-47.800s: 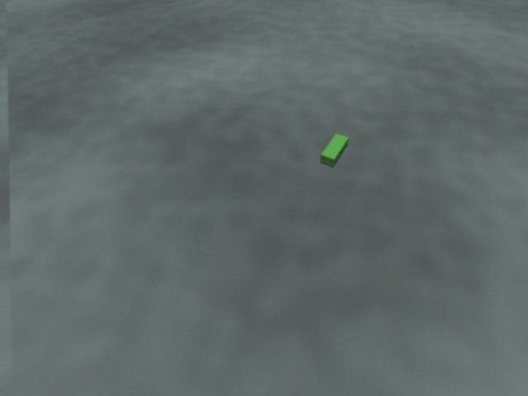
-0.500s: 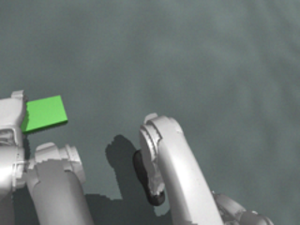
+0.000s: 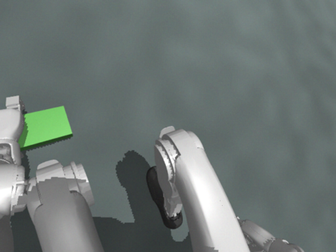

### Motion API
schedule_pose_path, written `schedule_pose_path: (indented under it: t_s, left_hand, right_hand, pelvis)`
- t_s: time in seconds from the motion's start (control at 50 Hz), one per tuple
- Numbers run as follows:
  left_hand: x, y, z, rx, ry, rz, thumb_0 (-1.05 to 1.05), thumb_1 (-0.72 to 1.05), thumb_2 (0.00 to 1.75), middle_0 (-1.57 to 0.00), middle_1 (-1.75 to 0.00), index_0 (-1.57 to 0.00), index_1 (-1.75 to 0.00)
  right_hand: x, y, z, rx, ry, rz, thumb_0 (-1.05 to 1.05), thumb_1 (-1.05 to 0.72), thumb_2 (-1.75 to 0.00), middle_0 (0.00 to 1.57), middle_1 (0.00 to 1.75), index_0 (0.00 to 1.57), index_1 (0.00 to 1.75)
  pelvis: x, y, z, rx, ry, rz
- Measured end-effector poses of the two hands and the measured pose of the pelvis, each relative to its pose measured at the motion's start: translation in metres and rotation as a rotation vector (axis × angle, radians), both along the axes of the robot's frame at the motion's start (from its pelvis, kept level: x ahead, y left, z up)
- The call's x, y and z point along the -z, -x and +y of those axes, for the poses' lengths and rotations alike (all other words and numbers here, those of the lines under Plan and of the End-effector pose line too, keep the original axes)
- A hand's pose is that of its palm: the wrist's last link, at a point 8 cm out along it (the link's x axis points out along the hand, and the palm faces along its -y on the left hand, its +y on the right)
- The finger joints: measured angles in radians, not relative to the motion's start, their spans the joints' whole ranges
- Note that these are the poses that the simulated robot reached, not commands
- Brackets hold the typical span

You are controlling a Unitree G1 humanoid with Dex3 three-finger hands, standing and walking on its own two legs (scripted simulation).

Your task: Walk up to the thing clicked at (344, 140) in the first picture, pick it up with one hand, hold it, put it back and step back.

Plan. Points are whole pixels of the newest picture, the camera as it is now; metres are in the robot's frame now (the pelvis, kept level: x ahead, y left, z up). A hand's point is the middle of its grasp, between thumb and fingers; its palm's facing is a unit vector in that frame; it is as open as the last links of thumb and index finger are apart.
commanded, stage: open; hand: left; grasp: from above
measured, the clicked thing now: (22, 133) +0.42 +0.24 -0.28
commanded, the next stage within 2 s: withdraw in 0.12 s
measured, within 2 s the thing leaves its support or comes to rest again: neither
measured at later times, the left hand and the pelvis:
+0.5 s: hand (5, 129) +0.42 +0.26 -0.22, palm faces -0.32 -0.14 -0.94, open 13.8 cm; pelvis +0.00 +0.00 +0.00, yaw +0 degrees
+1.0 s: hand (1, 129) +0.39 +0.24 -0.09, palm faces -0.51 -0.08 -0.86, open 14.0 cm; pelvis -0.01 -0.02 +0.06, yaw +9 degrees
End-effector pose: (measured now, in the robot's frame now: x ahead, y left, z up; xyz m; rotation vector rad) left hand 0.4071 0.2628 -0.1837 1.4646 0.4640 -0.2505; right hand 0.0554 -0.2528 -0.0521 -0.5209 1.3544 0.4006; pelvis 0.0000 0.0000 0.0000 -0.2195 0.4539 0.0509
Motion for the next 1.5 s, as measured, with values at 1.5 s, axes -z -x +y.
schedule_pose_path:
  t_s: [1.5]
  left_hand:
    - [-0.146, 0.018, 0.036, -0.276, 0.044, -0.082, 0.00, 0.01, 0.90, -0.23, -0.63, -0.22, -0.63]
  right_hand:
    - [0.021, -0.052, -0.002, 0.349, 0.029, -0.057, 0.00, -0.89, -0.90, 0.21, 0.29, 0.20, 0.30]
  pelvis:
    - [-0.055, -0.016, -0.009, -0.057, -0.105, 0.172]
